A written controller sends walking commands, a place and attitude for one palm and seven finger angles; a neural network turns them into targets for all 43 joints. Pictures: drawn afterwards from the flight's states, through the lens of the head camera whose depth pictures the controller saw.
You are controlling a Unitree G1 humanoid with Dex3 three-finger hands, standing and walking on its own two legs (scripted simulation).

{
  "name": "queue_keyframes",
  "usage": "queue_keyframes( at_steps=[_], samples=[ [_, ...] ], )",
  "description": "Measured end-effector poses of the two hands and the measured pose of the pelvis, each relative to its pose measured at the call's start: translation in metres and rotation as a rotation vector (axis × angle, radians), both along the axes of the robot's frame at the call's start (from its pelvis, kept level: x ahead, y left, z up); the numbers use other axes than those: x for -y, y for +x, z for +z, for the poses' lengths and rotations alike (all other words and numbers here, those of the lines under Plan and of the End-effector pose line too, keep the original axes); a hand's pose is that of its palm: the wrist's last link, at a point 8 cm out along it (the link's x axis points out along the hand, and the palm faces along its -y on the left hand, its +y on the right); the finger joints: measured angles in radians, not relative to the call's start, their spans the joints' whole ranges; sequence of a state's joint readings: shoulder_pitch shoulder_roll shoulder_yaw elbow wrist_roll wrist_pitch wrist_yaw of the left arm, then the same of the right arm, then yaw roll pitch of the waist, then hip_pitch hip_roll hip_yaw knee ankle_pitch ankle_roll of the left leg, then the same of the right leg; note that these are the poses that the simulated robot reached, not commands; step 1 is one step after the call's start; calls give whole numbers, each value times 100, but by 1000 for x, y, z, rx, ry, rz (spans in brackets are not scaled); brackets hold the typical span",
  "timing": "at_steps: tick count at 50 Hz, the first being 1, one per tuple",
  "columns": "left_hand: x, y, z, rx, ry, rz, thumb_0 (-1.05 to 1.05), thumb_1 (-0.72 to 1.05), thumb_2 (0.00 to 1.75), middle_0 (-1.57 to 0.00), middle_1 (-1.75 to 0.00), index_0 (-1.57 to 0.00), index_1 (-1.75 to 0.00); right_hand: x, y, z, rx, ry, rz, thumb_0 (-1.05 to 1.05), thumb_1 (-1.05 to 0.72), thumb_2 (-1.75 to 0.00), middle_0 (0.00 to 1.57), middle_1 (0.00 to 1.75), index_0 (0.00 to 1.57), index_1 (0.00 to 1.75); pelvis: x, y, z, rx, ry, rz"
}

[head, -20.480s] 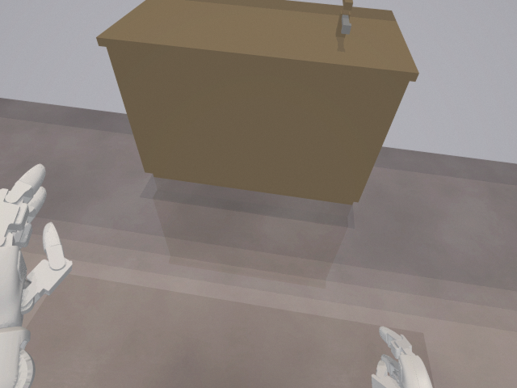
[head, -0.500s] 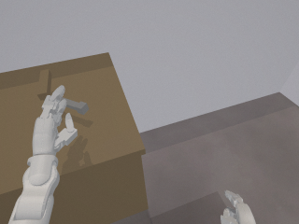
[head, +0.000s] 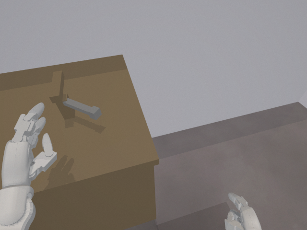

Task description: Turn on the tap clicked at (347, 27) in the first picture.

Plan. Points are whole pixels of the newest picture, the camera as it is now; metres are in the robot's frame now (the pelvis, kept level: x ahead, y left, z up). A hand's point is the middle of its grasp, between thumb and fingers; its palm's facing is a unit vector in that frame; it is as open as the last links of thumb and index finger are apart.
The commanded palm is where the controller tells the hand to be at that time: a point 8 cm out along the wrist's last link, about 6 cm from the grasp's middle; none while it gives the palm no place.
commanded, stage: draw the hand back beside the body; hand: left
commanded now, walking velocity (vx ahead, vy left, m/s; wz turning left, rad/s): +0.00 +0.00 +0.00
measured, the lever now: (94, 112) +0.41 +0.24 +0.08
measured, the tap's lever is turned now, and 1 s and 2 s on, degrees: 47 47 47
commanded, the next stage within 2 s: step back with the hand held close in 0.32 s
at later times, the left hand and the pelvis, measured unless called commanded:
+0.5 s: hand (55, 157) +0.21 +0.23 +0.15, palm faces +0.39 -0.84 -0.38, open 7.4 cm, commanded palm +0.16 +0.27 +0.17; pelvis +0.00 -0.01 +0.00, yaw +0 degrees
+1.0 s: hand (29, 195) +0.14 +0.25 +0.14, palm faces +0.37 -0.82 -0.43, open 7.4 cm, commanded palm +0.09 +0.29 +0.17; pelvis -0.07 +0.01 -0.01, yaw +0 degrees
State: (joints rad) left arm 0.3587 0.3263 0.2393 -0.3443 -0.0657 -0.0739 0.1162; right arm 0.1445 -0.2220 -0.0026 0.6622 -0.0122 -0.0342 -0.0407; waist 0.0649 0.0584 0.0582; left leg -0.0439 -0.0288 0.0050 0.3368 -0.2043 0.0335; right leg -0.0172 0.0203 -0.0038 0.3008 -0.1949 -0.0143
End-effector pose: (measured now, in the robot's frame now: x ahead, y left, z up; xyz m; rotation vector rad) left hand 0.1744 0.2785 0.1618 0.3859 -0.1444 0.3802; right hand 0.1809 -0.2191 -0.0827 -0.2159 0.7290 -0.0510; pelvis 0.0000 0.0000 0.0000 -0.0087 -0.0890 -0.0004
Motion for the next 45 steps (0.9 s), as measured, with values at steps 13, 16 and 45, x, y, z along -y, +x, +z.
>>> queue_keyframes(
  at_steps=[13, 16, 45],
  samples=[
    [1, -11, 2, -8, 15, 37, 1, 89, 90, -20, -30, -21, -30, 5, 2, -2, 0, -6, 4, 1, -91, -90, 20, 30, 20, 30, 5, 2, -1, -4, 1, 8],
    [4, -9, 3, -4, 16, 31, 1, 89, 90, -20, -30, -21, -30, 7, 1, -3, 5, -4, 1, 1, -91, -90, 20, 30, 20, 30, 7, 1, -1, -4, 2, 7],
    [-2, -57, -1, -49, 115, -29, 1, 89, 90, -21, -30, -22, -31, 25, -56, 2, 2, -41, -142, 1, -91, -90, 20, 30, 20, 30, -3, -52, -9, -86, -7, -5]
  ],
)
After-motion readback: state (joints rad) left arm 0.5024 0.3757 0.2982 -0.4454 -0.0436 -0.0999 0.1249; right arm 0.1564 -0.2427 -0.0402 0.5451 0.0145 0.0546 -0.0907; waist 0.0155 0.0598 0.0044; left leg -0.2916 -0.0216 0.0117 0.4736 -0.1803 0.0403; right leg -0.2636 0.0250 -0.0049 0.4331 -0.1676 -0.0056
